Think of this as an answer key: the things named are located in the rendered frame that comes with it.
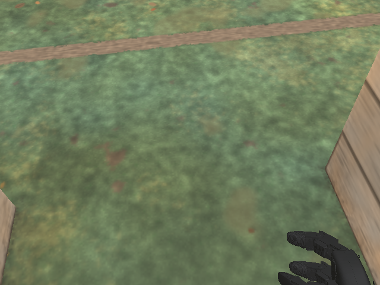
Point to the right robot hand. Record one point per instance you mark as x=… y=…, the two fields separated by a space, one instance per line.
x=346 y=267

